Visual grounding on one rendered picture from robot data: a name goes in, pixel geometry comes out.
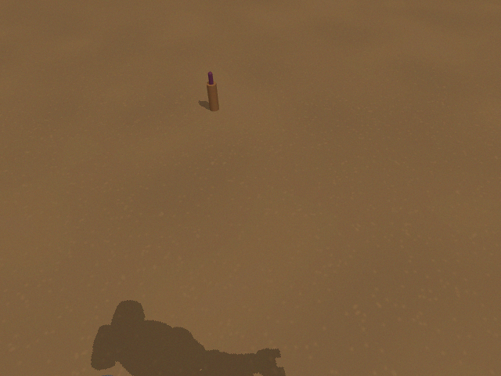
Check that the bottle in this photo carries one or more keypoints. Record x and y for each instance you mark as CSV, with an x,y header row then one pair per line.
x,y
212,93

